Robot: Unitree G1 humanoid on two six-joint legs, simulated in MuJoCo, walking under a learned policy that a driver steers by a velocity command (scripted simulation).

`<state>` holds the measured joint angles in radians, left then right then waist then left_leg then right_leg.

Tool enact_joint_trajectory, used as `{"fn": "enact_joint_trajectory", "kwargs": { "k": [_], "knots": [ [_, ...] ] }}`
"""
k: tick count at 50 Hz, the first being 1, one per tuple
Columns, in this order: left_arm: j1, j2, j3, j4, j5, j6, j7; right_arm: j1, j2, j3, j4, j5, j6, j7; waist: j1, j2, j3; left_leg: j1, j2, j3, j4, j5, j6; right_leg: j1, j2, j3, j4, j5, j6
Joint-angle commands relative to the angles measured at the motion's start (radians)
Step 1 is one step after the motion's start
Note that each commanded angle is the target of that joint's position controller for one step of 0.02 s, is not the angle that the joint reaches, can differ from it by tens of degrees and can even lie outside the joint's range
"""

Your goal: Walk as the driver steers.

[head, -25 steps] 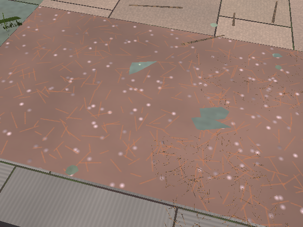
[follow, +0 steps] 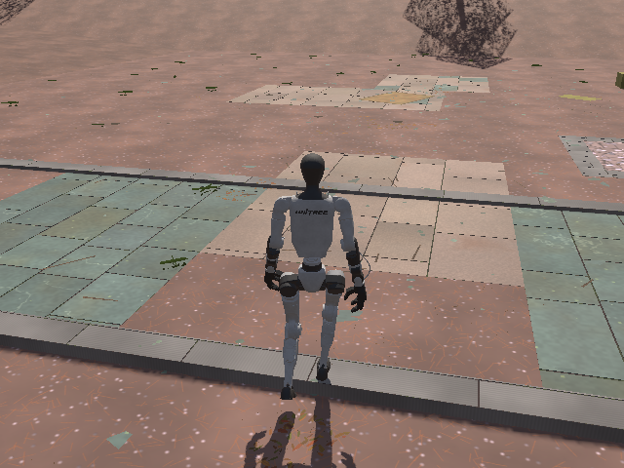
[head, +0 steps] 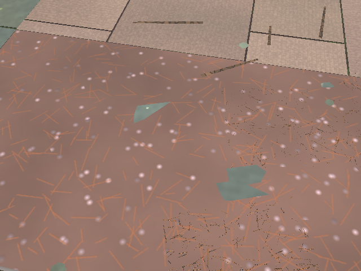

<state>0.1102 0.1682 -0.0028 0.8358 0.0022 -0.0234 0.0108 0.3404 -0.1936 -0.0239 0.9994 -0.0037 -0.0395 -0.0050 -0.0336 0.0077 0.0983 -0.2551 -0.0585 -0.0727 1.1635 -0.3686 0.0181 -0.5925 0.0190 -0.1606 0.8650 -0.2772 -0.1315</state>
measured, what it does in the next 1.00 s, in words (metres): climbs: left foot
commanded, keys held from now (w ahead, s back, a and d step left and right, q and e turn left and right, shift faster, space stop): no key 0.96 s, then w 0.04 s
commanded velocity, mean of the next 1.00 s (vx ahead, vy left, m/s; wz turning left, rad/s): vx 0.03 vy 0.00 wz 0.00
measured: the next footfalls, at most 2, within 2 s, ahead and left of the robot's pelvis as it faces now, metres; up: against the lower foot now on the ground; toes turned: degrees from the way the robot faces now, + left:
left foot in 0.42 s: +0.13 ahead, +0.14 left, +0.00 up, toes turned +0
left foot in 1.32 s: +0.24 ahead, +0.19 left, +0.00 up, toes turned +1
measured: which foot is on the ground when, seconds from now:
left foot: up 0.00-0.40, down 0.42-1.00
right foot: down 0.00-1.00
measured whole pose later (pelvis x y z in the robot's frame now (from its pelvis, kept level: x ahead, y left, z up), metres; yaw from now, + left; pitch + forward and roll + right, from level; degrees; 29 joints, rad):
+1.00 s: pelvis +0.12 +0.01 +0.06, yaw -2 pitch +0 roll +0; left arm 0.15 0.21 0.04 1.07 0.01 0.02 0.01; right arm 0.23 -0.16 -0.06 1.10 -0.02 -0.01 -0.05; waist 0.01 -0.01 0.02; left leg -0.13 0.02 0.02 0.39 -0.28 -0.02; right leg -0.17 0.04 -0.10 0.38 -0.21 -0.08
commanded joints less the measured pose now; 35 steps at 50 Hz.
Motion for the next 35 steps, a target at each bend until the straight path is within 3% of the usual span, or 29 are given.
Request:
{"fn": "enact_joint_trajectory", "kwargs": {
  "k": [1, 3, 5, 7, 10, 11, 12, 14, 17, 18, 20, 21, 22, 23, 25, 28, 35],
  "knots": [
    [0.064, 0.066, 0.031, 0.007, 0.007, -0.011, 0.017, 0.121, -0.054, -0.023, -0.045, -0.036, 0.049, -0.019, -0.018, 0.001, -0.080, -0.165, 0.069, -0.013, 0.183, -0.023, 0.012, 0.180, -0.278, 0.437, -0.503, 0.430, -0.131],
    [0.096, 0.070, 0.035, 0.031, 0.016, -0.033, 0.012, 0.138, -0.043, -0.023, -0.050, -0.030, 0.074, -0.026, -0.024, -0.022, -0.087, -0.122, 0.060, 0.001, 0.150, 0.021, 0.022, 0.153, -0.249, 0.333, -0.563, 0.461, -0.115],
    [0.136, 0.098, 0.044, 0.054, 0.014, -0.057, 0.001, 0.126, -0.054, -0.030, -0.060, -0.021, 0.069, -0.033, -0.024, -0.029, -0.124, -0.140, 0.054, -0.009, 0.141, 0.051, 0.032, 0.210, -0.246, 0.285, -0.597, 0.534, -0.121],
    [0.138, 0.085, 0.040, 0.067, 0.013, -0.056, 0.003, 0.084, -0.055, -0.031, -0.076, -0.026, 0.070, -0.031, -0.026, -0.028, -0.132, -0.155, 0.064, -0.033, 0.022, 0.106, 0.016, 0.259, -0.214, 0.230, -0.614, 0.460, -0.086],
    [0.143, 0.092, 0.037, 0.067, 0.010, -0.035, 0.014, 0.047, -0.061, -0.031, -0.084, -0.025, 0.090, -0.026, -0.013, -0.076, -0.139, -0.194, 0.069, 0.008, -0.111, 0.120, -0.030, 0.334, -0.188, 0.212, -0.659, 0.243, -0.078],
    [0.037, 0.075, 0.028, 0.031, 0.012, -0.031, 0.023, -0.046, -0.093, -0.050, -0.109, 0.032, 0.087, -0.053, -0.013, -0.123, -0.178, -0.199, 0.132, -0.044, -0.265, 0.095, -0.042, 0.379, -0.189, 0.237, -0.682, 0.048, -0.040],
    [0.025, 0.096, 0.033, 0.022, 0.003, -0.025, 0.030, -0.102, -0.099, -0.047, -0.125, 0.035, 0.084, -0.065, 0.015, -0.140, -0.158, -0.187, 0.123, -0.012, -0.364, 0.081, -0.059, 0.375, -0.182, 0.259, -0.707, -0.052, -0.015],
    [0.089, 0.159, 0.051, 0.050, -0.006, -0.006, 0.047, -0.143, -0.091, -0.048, -0.126, 0.022, 0.080, -0.071, 0.051, -0.145, -0.132, -0.163, 0.120, 0.010, -0.504, 0.083, -0.078, 0.395, -0.200, 0.307, -0.730, -0.161, -0.003],
    [0.115, 0.189, 0.064, 0.070, -0.008, 0.012, 0.053, -0.095, -0.107, -0.058, -0.078, 0.019, 0.082, -0.065, 0.058, -0.116, -0.083, -0.105, 0.103, 0.063, -0.601, 0.070, -0.063, 0.359, -0.207, 0.327, -0.756, -0.240, -0.007],
    [0.101, 0.168, 0.058, 0.070, -0.001, 0.012, 0.050, -0.066, -0.108, -0.060, -0.061, 0.007, 0.080, -0.060, 0.042, -0.106, -0.097, -0.054, 0.122, 0.049, -0.616, 0.073, -0.044, 0.337, -0.230, 0.349, -0.752, -0.256, -0.011],
    [0.067, 0.155, 0.055, 0.073, -0.011, 0.015, 0.044, -0.045, -0.083, -0.055, -0.029, 0.001, 0.073, -0.053, 0.016, -0.056, -0.064, 0.023, 0.120, 0.073, -0.768, 0.175, -0.009, 0.288, -0.195, 0.312, -0.741, -0.296, 0.004],
    [0.090, 0.158, 0.056, 0.084, -0.011, 0.015, 0.038, -0.031, -0.090, -0.055, -0.016, -0.008, 0.071, -0.052, 0.018, -0.037, -0.060, 0.070, 0.128, 0.072, -0.794, 0.206, 0.007, 0.266, -0.178, 0.303, -0.739, -0.295, 0.022],
    [0.089, 0.168, 0.065, 0.091, -0.017, 0.022, 0.040, -0.027, -0.090, -0.056, 0.003, -0.003, 0.067, -0.054, 0.032, -0.018, -0.043, 0.061, 0.111, 0.099, -0.810, 0.206, 0.004, 0.282, -0.145, 0.272, -0.737, -0.265, 0.038],
    [0.090, 0.153, 0.063, 0.091, -0.013, 0.026, 0.044, -0.021, -0.115, -0.064, 0.020, -0.004, 0.062, -0.053, 0.035, 0.044, -0.046, 0.039, 0.112, 0.093, -0.800, 0.195, 0.000, 0.305, -0.120, 0.236, -0.744, -0.231, 0.054],
    [0.056, 0.146, 0.058, 0.090, -0.006, 0.026, 0.043, -0.042, -0.074, -0.055, 0.032, -0.007, 0.047, -0.052, 0.028, 0.062, -0.064, 0.017, 0.124, 0.078, -0.840, 0.220, -0.016, 0.381, -0.101, 0.201, -0.686, -0.131, 0.047],
    [0.055, 0.132, 0.050, 0.103, 0.007, 0.031, 0.037, -0.078, -0.083, -0.055, 0.037, -0.003, 0.027, -0.057, 0.043, 0.051, -0.087, -0.003, 0.126, 0.061, -0.854, 0.233, -0.025, 0.448, -0.076, 0.172, -0.637, -0.040, 0.032],
    [0.044, 0.140, 0.047, 0.138, -0.004, 0.042, 0.019, -0.060, -0.094, -0.054, 0.066, 0.001, 0.009, -0.069, 0.042, 0.013, -0.113, 0.015, 0.124, 0.053, -0.849, 0.294, -0.012, 0.510, -0.070, 0.161, -0.567, 0.183, 0.021]
  ]
}}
